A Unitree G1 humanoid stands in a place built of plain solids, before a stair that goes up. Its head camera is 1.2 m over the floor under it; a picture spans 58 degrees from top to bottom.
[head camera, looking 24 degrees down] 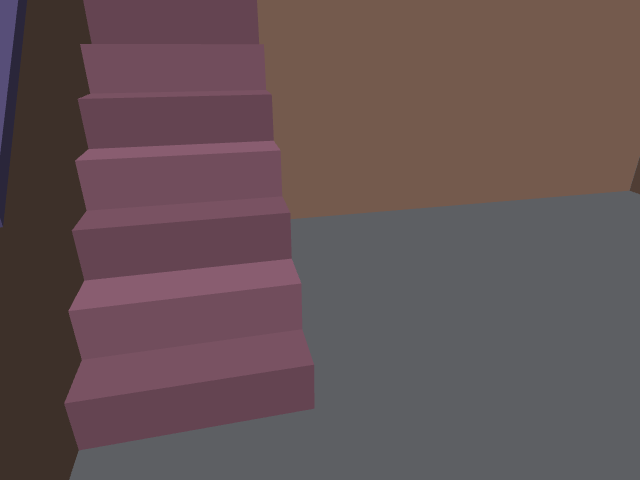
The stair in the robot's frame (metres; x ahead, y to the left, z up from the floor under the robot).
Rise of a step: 0.20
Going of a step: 0.21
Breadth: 0.79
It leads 13 degrees to the left of straight ahead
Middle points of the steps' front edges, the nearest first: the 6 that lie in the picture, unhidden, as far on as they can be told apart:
1.10 0.40 0.20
1.30 0.45 0.40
1.51 0.50 0.61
1.71 0.55 0.81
1.92 0.60 1.01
2.12 0.64 1.21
